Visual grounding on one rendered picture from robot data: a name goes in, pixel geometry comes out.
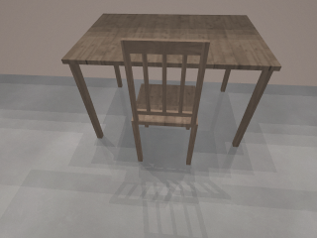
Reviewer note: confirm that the chair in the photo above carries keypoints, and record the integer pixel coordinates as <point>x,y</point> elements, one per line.
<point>165,104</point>

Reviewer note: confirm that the table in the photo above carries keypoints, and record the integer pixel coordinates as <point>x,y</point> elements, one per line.
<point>235,44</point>

